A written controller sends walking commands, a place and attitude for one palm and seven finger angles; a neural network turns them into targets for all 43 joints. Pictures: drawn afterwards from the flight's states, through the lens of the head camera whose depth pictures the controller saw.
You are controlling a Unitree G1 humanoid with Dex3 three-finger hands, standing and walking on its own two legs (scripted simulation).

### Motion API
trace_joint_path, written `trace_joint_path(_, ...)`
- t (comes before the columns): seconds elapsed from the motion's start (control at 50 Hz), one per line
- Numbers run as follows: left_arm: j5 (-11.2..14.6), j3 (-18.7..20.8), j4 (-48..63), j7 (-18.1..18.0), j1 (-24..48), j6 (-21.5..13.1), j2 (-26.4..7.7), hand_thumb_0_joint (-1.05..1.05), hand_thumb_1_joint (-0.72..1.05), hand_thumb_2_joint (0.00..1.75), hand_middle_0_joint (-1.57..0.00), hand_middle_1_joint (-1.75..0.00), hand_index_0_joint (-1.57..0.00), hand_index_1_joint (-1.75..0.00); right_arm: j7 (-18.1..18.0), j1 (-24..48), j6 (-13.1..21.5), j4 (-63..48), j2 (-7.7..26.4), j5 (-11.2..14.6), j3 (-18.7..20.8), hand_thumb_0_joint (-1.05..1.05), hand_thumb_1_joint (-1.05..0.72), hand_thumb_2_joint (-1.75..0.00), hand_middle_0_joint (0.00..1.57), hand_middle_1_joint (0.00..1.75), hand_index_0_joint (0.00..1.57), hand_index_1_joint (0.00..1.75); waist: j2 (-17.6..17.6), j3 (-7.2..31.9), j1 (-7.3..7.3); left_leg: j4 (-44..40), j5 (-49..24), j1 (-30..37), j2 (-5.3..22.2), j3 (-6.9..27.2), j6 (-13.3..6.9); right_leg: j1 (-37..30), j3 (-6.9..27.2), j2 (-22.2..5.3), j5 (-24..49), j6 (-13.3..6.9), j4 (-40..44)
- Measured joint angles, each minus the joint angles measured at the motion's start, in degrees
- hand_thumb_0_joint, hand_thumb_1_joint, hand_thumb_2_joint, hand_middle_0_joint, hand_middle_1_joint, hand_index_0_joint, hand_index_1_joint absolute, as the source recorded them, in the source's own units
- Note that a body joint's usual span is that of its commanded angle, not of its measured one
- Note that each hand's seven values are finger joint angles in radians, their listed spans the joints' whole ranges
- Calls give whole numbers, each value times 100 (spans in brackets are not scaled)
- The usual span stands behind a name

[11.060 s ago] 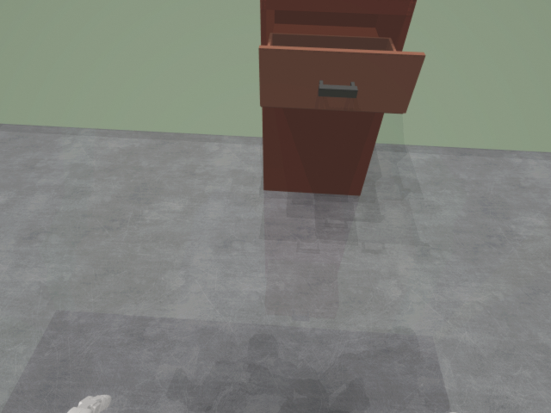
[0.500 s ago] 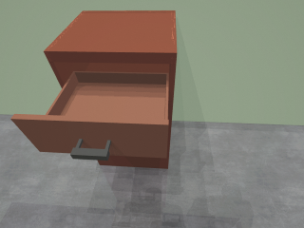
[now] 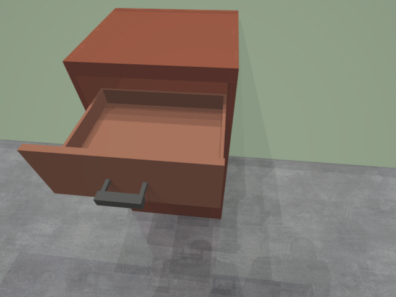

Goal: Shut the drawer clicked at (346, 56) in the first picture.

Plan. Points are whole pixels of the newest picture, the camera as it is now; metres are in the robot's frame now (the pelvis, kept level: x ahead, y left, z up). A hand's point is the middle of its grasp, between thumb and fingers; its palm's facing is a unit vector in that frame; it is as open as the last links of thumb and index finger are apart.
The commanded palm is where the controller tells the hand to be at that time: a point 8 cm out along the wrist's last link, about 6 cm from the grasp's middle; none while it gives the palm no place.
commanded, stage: come to a stop and stand still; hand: left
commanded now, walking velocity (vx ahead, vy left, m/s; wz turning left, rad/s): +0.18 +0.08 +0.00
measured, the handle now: (122, 192) +0.34 +0.20 +0.00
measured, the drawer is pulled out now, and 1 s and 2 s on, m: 0.30 0.30 0.30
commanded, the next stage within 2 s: look again from close up in 1.22 s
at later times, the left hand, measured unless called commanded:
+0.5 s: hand out of the picture +0.07 +0.28 -0.18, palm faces +0.00 -0.98 -0.20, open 7.3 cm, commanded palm none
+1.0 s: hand out of the picture +0.12 +0.22 -0.17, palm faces -0.05 -0.98 -0.18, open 7.2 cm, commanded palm none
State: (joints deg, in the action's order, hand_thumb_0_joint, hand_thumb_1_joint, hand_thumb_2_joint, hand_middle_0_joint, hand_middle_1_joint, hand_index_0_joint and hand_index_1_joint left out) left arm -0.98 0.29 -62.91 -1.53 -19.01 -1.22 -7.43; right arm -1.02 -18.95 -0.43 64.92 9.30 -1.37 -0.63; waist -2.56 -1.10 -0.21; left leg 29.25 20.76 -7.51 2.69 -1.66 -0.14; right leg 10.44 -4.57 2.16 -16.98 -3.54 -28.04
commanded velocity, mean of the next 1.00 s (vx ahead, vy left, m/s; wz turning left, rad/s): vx -0.02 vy -0.09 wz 0.00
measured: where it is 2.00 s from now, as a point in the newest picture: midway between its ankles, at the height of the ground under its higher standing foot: outside the picture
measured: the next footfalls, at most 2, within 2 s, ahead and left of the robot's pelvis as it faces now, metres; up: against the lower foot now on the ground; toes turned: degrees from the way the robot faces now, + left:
right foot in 0.84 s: +0.05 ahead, -0.08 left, +0.00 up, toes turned -5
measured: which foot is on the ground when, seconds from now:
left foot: down 0.00-1.00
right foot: down 0.00-0.26, up 0.28-0.82, down 0.84-1.00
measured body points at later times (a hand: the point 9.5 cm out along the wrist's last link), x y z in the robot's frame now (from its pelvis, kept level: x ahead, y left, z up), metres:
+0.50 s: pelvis +0.02 +0.09 +0.00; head +0.04 +0.12 +0.45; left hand +0.07 +0.33 -0.16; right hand +0.01 -0.14 -0.14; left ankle -0.03 +0.13 -0.74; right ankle -0.04 -0.08 -0.62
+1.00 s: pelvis +0.03 +0.06 -0.01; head +0.05 +0.06 +0.44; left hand +0.12 +0.27 -0.16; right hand -0.02 -0.14 -0.17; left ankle -0.03 +0.13 -0.74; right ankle +0.01 -0.08 -0.74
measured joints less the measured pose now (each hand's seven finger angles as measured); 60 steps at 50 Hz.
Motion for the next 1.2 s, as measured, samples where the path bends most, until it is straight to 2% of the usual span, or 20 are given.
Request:
trace_joint_path(0.08,-4,70,-20,6,-142,36,-34,0,91,90,-20,-30,-20,-30,2,-105,86,18,-66,-9,10,0,-91,-90,19,30,20,30,205,20,-32,-76,56,80,-91,-92,102,61,81,-106,-160,77,-179)
trace_joint_path(0.16,-38,8,-33,-131,-167,-216,14,0,91,90,-20,-30,-20,-30,-5,40,8,-208,-53,48,37,0,-91,-90,19,30,20,30,133,-123,-39,1186,455,-576,-49,43,-21,111,73,-26,-83,227,-63)
trace_joint_path(0.18,-50,-9,-25,-135,-172,-223,20,0,91,90,-20,-30,-20,-30,-10,102,13,-294,-58,69,52,1,-91,-90,19,30,20,30,135,-155,-24,1221,496,-668,-57,29,-28,117,91,-32,-55,243,-40)
trace_joint_path(0.22,-34,-42,-24,-145,-169,-166,6,0,91,90,-21,-30,-20,-30,-17,188,98,-438,-75,90,58,1,-91,-90,19,30,20,30,170,-174,41,680,14,-602,-102,-19,-40,174,113,-98,-127,336,-194)
trace_joint_path(0.24,-6,-52,-50,-148,-141,-105,-18,0,91,90,-21,-30,-20,-30,-55,216,143,-441,-84,72,61,1,-92,-90,19,30,20,30,233,-158,60,607,66,-538,-181,-57,-120,208,140,-180,-216,395,-341)
trace_joint_path(0.28,33,-57,-86,-154,-92,48,-56,0,91,90,-20,-30,-20,-30,-101,187,171,-448,-81,61,54,2,-93,-90,20,30,20,30,307,-37,20,568,239,-427,-316,-142,-318,239,208,-300,-482,388,-583)
trace_joint_path(0.32,17,-48,-46,-150,-40,198,-80,0,91,90,-20,-30,-20,-30,-150,157,150,-485,-66,34,44,2,-94,-90,20,30,20,30,264,73,8,428,266,-291,-354,-199,-444,407,256,-297,-1065,365,-1253)
trace_joint_path(0.36,-9,-2,57,-130,72,304,-138,0,91,90,-20,-30,-20,-30,-189,130,136,-547,-77,-1,36,2,-94,-90,20,30,20,30,215,108,50,254,175,-201,-370,-196,-504,711,285,-262,-1286,339,-2166)
trace_joint_path(0.42,-35,132,300,-99,307,380,-292,0,91,90,-20,-30,-20,-30,-181,77,113,-627,-140,-43,15,1,-93,-90,20,30,20,30,214,62,86,67,34,-157,-364,-158,-544,1218,336,-218,-1122,356,-3299)
trace_joint_path(0.48,-60,248,566,-68,511,445,-445,0,91,90,-20,-30,-20,-30,-175,32,72,-658,-203,-55,-6,1,-92,-90,20,30,20,30,244,-7,78,-4,-31,-193,-315,-175,-560,1693,442,-185,-771,416,-4072)
trace_joint_path(0.58,-105,302,840,-24,709,518,-550,0,91,90,-20,-30,-20,-30,-177,-74,62,-678,-254,-64,0,1,-91,-90,20,30,20,30,262,-131,146,-10,-58,-265,-239,-229,-566,2090,593,-211,-462,489,-4562)
trace_joint_path(0.64,-100,265,890,-1,784,522,-500,0,92,90,-20,-30,-20,-30,-163,-185,84,-676,-256,-73,15,0,-91,-90,20,30,20,30,252,-181,222,-10,-56,-274,-225,-237,-568,2051,558,-286,-468,502,-4307)
trace_joint_path(0.68,-86,218,892,20,841,506,-423,0,92,90,-20,-30,-20,-30,-146,-252,95,-659,-248,-79,32,0,-91,-90,20,30,20,30,231,-222,275,-20,-56,-258,-229,-235,-566,1888,458,-351,-547,491,-3812)
trace_joint_path(0.76,-28,115,885,46,963,423,-211,0,91,90,-20,-30,-20,-30,-110,-346,95,-608,-229,-67,62,0,-90,-90,20,30,20,30,190,-290,364,32,-17,-247,-277,-236,-539,1293,223,-397,-626,428,-2186)
trace_joint_path(0.8,-2,79,885,49,1009,341,-111,0,91,90,-20,-30,-20,-30,-103,-384,95,-565,-235,-29,69,0,-90,-90,20,30,20,30,206,-299,368,147,55,-277,-334,-256,-508,892,147,-381,-264,374,-1203)
trace_joint_path(0.84,24,47,887,25,979,205,-69,0,91,90,-20,-30,-20,-30,-91,-441,92,-522,-273,34,63,0,-90,-90,20,30,20,30,354,-237,322,381,204,-360,-479,-336,-465,515,245,-454,297,343,-440)
trace_joint_path(0.88,59,41,772,-36,973,116,36,-1,92,90,-20,-30,-20,-30,-94,-339,37,-430,-242,69,85,0,-90,-90,20,30,20,30,272,-223,313,571,353,-403,-448,-360,-405,507,276,-435,-104,478,-517)
trace_joint_path(0.96,51,19,664,-61,916,157,17,-2,94,90,-20,-30,-20,-30,-84,-220,64,-369,-290,43,92,0,-91,-90,20,30,20,30,227,-142,318,262,214,-175,-507,-372,-411,443,309,-477,-179,550,-558)
trace_joint_path(1.06,62,53,565,-117,758,175,-47,-2,94,90,-20,-30,-20,-30,-100,-46,142,-325,-374,63,49,0,-91,-90,20,30,20,30,191,-102,203,-69,77,85,-505,-398,-364,265,338,-455,-113,498,-384)
trace_joint_path(1.2,37,61,388,-131,406,192,-103,-1,93,90,-20,-30,-20,-30,-116,106,111,-202,-227,71,62,2,-92,-90,20,30,20,30,135,-113,81,-332,-41,269,-480,-383,-294,133,322,-419,-69,435,-242)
